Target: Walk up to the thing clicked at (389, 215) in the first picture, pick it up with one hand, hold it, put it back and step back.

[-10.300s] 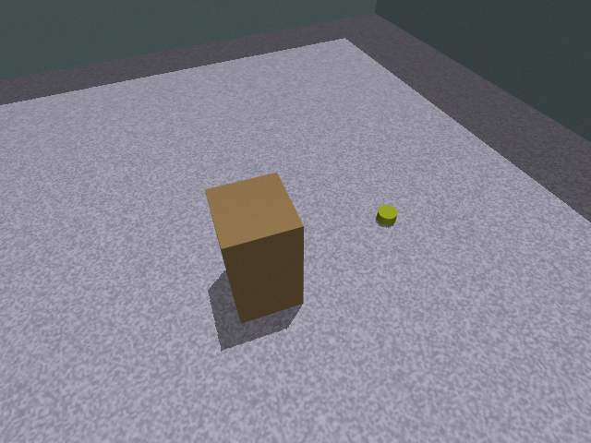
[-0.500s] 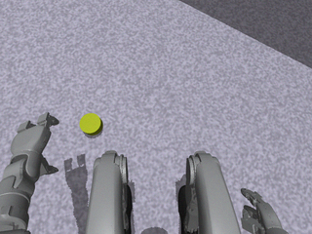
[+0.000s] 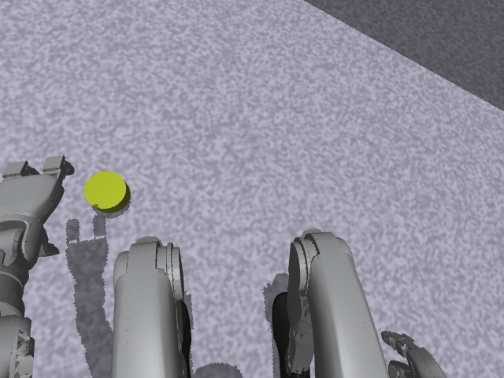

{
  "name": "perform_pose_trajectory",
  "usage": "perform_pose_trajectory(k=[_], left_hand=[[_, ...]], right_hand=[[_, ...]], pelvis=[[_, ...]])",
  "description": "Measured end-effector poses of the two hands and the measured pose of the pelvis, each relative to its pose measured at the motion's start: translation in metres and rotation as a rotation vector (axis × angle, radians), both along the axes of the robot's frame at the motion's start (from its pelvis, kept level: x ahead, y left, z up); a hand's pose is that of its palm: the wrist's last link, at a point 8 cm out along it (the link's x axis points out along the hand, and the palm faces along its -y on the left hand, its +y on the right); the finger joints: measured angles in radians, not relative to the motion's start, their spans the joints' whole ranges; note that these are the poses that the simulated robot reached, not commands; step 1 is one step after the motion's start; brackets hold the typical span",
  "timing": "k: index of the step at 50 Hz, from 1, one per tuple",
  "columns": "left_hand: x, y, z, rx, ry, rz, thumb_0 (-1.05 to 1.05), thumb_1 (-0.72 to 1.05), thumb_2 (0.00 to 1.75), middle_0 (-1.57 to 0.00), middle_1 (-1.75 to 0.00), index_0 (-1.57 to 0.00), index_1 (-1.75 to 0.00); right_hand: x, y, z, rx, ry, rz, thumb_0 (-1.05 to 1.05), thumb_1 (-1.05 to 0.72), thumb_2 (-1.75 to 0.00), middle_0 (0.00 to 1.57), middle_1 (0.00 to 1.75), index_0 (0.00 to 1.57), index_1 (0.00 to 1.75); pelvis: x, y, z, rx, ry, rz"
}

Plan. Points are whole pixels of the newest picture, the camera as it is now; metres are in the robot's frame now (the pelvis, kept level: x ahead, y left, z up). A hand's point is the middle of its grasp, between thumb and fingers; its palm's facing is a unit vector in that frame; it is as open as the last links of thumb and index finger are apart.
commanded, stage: rise first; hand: left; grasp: from above
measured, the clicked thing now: (108, 192) +0.46 +0.30 -0.34
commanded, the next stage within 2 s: none
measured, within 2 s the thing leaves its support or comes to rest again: neither
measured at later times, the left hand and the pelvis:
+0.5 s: hand (64, 208) +0.39 +0.33 -0.20, palm faces -0.45 -0.09 -0.89, open 14.2 cm; pelvis +0.01 -0.01 -0.04, yaw -1 degrees
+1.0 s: hand (70, 206) +0.40 +0.33 -0.22, palm faces -0.44 -0.10 -0.89, open 14.1 cm; pelvis +0.01 +0.00 -0.05, yaw -2 degrees
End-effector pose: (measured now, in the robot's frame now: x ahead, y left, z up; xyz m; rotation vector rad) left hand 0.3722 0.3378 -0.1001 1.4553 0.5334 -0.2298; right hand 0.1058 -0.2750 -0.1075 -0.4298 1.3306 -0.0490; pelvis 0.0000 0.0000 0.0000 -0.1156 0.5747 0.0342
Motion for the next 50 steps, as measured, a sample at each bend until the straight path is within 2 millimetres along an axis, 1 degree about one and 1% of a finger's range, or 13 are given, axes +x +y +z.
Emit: perform_pose_trajectory(k=[12,21,34,50], left_hand=[[0.011,-0.003,-0.024,0.028,-0.013,-0.031,0.0,-0.55,1.03,-0.08,-0.98,-0.07,-0.99],[0.022,-0.008,-0.039,0.032,-0.019,-0.007,0.0,-0.54,1.02,-0.08,-0.99,-0.08,-1.0],[0.031,-0.008,-0.053,0.021,-0.01,-0.01,0.0,-0.54,1.01,-0.08,-1.0,-0.08,-1.0],[0.033,-0.009,-0.065,0.013,-0.021,-0.019,0.0,-0.54,1.02,-0.08,-1.01,-0.08,-1.01]], right_hand=[[0.001,0.0,-0.026,0.013,0.025,0.032,0.0,-0.91,-0.9,0.2,0.3,0.2,0.29],[-0.003,-0.001,-0.037,0.016,0.047,0.04,0.0,-0.91,-0.9,0.2,0.3,0.2,0.29],[-0.01,-0.003,-0.04,0.0,0.082,0.042,0.0,-0.91,-0.9,0.2,0.3,0.2,0.29],[-0.009,-0.001,-0.04,-0.011,0.079,0.071,0.0,-0.91,-0.9,0.2,0.3,0.2,0.29]], pelvis=[[0.002,-0.004,-0.023,0.008,-0.008,-0.008],[0.004,-0.006,-0.033,0.01,-0.008,-0.015],[0.008,-0.005,-0.04,0.0,-0.009,-0.022],[0.008,-0.003,-0.046,-0.01,-0.018,-0.026]])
